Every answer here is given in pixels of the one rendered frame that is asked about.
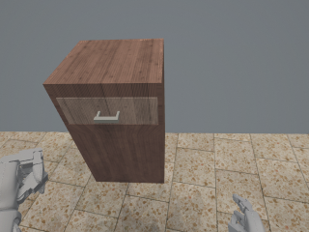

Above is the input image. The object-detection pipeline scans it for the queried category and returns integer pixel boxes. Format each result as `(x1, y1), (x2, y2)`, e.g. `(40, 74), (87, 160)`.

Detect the drawer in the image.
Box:
(56, 97), (158, 125)

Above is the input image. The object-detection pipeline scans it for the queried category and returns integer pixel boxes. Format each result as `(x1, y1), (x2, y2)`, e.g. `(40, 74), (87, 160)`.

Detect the cabinet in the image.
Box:
(42, 38), (165, 184)

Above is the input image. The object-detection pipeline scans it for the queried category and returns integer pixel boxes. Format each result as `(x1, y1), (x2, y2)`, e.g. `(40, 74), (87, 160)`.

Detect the handle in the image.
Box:
(94, 111), (120, 124)

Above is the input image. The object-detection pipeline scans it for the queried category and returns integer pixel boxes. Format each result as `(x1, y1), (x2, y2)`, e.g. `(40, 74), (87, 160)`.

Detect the right robot hand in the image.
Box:
(228, 193), (266, 232)

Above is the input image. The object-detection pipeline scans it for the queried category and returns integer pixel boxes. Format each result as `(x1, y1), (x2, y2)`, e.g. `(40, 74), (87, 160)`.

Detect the left robot hand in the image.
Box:
(0, 147), (48, 211)

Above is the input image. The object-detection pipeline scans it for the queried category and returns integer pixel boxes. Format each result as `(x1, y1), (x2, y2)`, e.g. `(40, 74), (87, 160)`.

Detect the robot left forearm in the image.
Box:
(0, 209), (22, 232)

